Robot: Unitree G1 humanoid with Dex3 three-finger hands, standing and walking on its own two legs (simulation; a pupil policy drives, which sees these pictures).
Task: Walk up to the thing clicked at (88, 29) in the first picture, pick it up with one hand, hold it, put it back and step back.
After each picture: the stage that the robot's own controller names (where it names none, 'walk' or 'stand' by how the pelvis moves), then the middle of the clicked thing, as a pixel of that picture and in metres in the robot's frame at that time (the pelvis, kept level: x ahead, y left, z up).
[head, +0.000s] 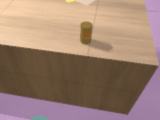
stand; (86, 33) +0.75 +0.00 -0.07
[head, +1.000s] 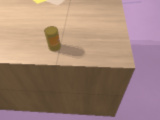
walk; (53, 39) +0.64 +0.19 -0.04
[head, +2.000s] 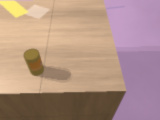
stand; (34, 62) +0.50 +0.23 -0.06
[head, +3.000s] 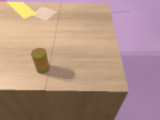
stand; (41, 61) +0.52 +0.22 -0.07
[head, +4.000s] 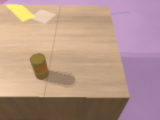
stand; (40, 67) +0.49 +0.21 -0.07
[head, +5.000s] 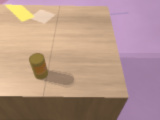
stand; (39, 66) +0.50 +0.22 -0.07
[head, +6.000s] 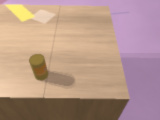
stand; (39, 67) +0.49 +0.21 -0.07
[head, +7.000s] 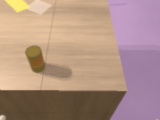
rise first; (36, 59) +0.50 +0.22 -0.07
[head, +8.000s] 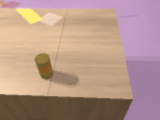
go down; (44, 66) +0.50 +0.22 -0.07
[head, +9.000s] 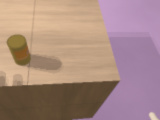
go down; (19, 50) +0.51 +0.21 -0.04
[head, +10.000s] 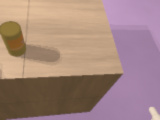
go down; (13, 40) +0.51 +0.21 +0.01
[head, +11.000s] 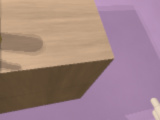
close in; out of the picture +0.51 +0.23 +0.04
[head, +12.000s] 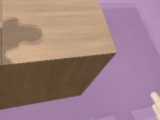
close; out of the picture +0.54 +0.23 +0.05
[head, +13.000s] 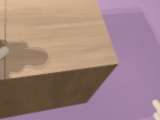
lift; out of the picture +0.47 +0.23 +0.04
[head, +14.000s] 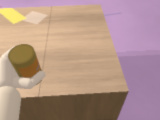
lift; (27, 66) +0.34 +0.17 +0.16
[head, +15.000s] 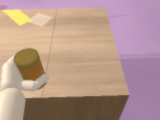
hold; (31, 70) +0.33 +0.17 +0.14
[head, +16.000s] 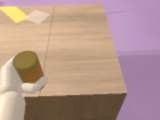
hold; (30, 72) +0.33 +0.17 +0.12
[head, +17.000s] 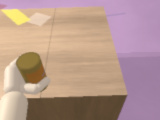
crouch; (33, 73) +0.33 +0.16 +0.12
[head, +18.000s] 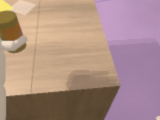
crouch; (10, 32) +0.47 +0.21 +0.15
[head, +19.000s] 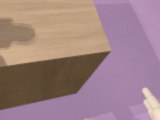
lower; out of the picture +0.53 +0.24 +0.06
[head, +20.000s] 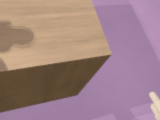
lower; out of the picture +0.53 +0.24 +0.05
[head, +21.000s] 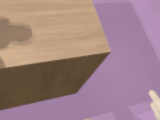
lower; out of the picture +0.53 +0.24 +0.05
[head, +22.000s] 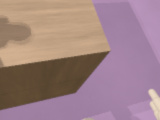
lower; out of the picture +0.54 +0.24 +0.05
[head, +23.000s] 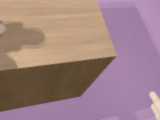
open; out of the picture +0.52 +0.22 +0.05
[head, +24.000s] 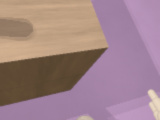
rise; out of the picture +0.53 +0.24 +0.06
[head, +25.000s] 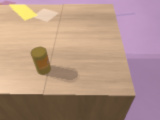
sink last; (41, 61) +0.50 +0.22 -0.01
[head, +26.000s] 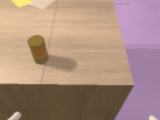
stand; (38, 50) +0.52 +0.22 +0.00
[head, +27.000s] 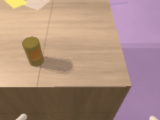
stand; (33, 52) +0.51 +0.22 +0.00
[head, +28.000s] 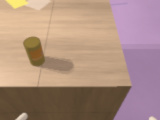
stand; (34, 52) +0.51 +0.22 +0.00
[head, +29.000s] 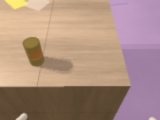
stand; (34, 52) +0.51 +0.23 +0.00
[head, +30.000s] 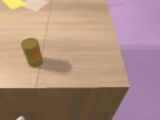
stand; (32, 53) +0.51 +0.22 +0.00
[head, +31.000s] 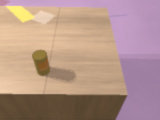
stand; (41, 63) +0.52 +0.21 -0.07
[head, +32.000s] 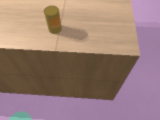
walk; (53, 20) +0.66 +0.15 -0.04
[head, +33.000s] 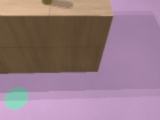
walk; out of the picture +0.94 +0.23 -0.05
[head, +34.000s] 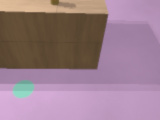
stand; out of the picture +1.15 +0.24 -0.05
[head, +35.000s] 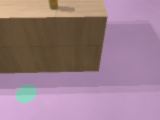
stand; (52, 0) +1.14 +0.24 -0.07
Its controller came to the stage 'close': yes
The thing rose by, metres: 0.19
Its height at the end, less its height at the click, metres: +0.00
